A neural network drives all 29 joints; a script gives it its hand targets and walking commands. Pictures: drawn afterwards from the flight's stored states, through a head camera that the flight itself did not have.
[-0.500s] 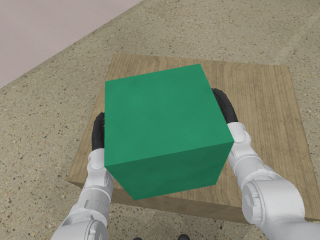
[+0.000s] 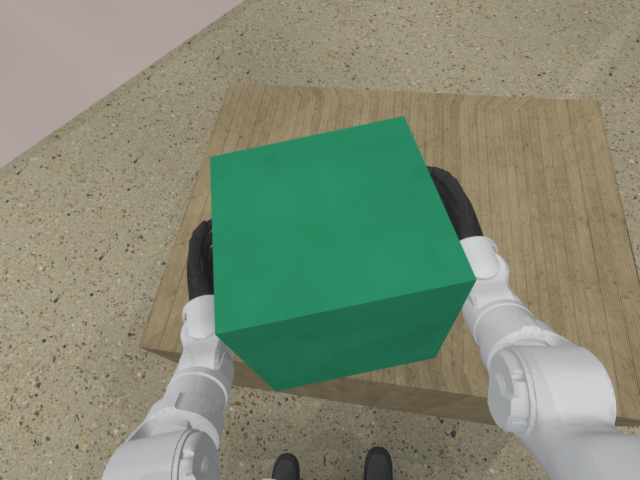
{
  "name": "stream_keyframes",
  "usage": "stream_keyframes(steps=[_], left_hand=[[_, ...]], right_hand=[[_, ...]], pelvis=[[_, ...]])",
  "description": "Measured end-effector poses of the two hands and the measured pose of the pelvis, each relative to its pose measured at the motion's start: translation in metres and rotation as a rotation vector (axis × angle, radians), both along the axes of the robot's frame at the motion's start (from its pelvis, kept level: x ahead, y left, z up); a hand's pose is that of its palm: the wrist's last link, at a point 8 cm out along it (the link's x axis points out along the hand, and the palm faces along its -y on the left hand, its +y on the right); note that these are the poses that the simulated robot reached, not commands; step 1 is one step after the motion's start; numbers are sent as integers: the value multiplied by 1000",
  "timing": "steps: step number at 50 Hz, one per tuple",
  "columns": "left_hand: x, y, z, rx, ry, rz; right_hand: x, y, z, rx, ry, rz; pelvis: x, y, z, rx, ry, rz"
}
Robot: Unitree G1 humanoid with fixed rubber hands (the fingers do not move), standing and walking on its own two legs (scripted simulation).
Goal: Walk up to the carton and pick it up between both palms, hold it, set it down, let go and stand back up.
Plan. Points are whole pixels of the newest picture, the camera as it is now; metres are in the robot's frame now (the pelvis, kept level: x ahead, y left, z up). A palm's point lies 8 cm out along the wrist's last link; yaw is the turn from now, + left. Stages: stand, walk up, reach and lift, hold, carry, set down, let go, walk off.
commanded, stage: set down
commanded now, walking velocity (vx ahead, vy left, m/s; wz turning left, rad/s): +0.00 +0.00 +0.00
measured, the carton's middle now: (333, 267) +0.39 +0.03 -0.06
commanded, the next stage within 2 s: none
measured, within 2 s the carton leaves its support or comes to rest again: rests again in 1.76 s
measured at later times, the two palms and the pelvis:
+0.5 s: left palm (208, 285) +0.34 +0.19 -0.03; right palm (462, 230) +0.43 -0.14 -0.02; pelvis -0.01 +0.00 +0.00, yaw +0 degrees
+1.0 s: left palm (209, 286) +0.34 +0.19 -0.03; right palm (462, 230) +0.43 -0.14 -0.02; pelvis -0.01 +0.00 -0.01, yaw -1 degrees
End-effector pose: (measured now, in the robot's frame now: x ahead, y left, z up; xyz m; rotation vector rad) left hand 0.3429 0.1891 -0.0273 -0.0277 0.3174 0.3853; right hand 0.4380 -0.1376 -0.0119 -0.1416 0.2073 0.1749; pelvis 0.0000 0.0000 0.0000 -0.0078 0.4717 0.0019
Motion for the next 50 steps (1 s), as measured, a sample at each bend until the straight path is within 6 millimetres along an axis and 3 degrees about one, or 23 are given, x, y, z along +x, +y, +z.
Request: stream_keyframes(steps=[50], left_hand=[[0, -3, -5, 12, -56, -6]], right_hand=[[-4, -5, -8, 9, 4, -1]], pelvis=[[-14, 0, -6, 15, 39, -24]])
